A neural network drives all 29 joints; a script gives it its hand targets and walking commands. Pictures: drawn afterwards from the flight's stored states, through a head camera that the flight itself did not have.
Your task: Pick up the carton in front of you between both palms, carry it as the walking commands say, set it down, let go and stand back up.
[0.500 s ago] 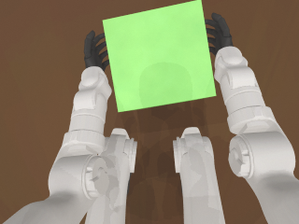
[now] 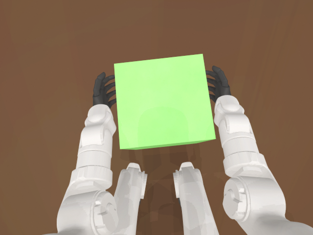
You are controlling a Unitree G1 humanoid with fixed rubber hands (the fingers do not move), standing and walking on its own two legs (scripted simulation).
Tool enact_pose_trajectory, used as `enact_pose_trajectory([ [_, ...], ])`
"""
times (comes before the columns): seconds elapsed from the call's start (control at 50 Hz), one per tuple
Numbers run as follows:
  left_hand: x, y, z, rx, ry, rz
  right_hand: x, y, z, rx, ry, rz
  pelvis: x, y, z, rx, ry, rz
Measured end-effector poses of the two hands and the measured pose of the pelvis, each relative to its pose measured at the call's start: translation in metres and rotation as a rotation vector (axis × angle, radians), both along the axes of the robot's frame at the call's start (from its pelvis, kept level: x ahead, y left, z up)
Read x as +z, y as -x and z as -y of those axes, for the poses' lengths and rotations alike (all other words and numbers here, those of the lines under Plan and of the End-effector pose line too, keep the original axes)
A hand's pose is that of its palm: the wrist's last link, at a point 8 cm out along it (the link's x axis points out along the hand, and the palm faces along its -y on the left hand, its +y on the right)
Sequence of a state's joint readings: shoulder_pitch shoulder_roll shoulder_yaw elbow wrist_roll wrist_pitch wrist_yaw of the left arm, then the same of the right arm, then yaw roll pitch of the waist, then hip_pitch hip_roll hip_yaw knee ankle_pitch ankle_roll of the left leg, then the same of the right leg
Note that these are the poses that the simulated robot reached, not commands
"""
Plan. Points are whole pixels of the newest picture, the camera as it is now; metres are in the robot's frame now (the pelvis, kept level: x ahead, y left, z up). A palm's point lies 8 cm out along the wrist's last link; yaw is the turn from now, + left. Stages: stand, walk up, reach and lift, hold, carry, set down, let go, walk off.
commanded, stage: reach and lift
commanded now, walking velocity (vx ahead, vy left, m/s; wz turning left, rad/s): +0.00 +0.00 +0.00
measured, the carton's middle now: (162, 111) +0.44 -0.01 -0.14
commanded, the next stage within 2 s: none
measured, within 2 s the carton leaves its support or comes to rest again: neither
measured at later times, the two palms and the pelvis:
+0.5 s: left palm (67, 89) +0.40 +0.14 +0.11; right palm (251, 84) +0.41 -0.16 +0.10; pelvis +0.05 +0.00 +0.14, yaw -1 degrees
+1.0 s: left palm out of the picture +0.38 +0.15 +0.26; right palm out of the picture +0.37 -0.15 +0.25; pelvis +0.09 +0.01 +0.24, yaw -1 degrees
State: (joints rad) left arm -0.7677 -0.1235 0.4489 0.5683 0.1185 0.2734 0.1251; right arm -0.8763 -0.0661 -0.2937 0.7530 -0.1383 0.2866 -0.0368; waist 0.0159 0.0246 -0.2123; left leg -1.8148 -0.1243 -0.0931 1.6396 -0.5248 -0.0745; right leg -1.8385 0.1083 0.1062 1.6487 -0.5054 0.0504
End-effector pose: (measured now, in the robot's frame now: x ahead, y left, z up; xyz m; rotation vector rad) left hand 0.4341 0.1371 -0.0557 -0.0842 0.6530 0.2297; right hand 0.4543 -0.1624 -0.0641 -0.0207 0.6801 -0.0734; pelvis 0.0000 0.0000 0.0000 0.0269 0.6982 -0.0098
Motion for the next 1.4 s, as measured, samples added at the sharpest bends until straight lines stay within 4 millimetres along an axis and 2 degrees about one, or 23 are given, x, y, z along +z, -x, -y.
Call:
enact_pose_trajectory([
  [0.36, 0.122, 0.023, -0.005, -0.024, 0.001, -0.009, 0.122, 0.031, -0.004, -0.041, -0.014, -0.010, 0.104, -0.037, 0.001, -0.002, 0.015, 0.178],
  [0.64, 0.208, 0.038, -0.007, -0.060, -0.009, -0.004, 0.208, 0.056, -0.007, -0.075, -0.014, -0.005, 0.179, -0.068, -0.002, -0.006, 0.026, 0.352],
  [0.82, 0.261, 0.045, -0.010, -0.092, -0.020, -0.001, 0.263, 0.069, -0.009, -0.091, -0.005, -0.001, 0.216, -0.084, -0.004, -0.011, 0.032, 0.501],
  [0.98, 0.307, 0.052, -0.013, -0.124, -0.044, 0.012, 0.308, 0.082, -0.013, -0.100, 0.011, 0.012, 0.236, -0.090, -0.006, -0.010, 0.035, 0.645],
  [1.08, 0.321, 0.057, -0.013, -0.140, -0.059, -0.002, 0.323, 0.088, -0.013, -0.086, 0.033, -0.004, 0.240, -0.085, -0.007, -0.011, 0.036, 0.710],
  [1.22, 0.323, 0.062, -0.012, -0.141, -0.060, -0.028, 0.323, 0.094, -0.012, -0.087, 0.036, -0.031, 0.239, -0.073, -0.007, -0.015, 0.036, 0.746],
  [1.4, 0.329, 0.060, -0.010, -0.129, -0.059, -0.009, 0.329, 0.090, -0.011, -0.084, 0.029, -0.013, 0.239, -0.068, -0.005, -0.015, 0.036, 0.753],
])
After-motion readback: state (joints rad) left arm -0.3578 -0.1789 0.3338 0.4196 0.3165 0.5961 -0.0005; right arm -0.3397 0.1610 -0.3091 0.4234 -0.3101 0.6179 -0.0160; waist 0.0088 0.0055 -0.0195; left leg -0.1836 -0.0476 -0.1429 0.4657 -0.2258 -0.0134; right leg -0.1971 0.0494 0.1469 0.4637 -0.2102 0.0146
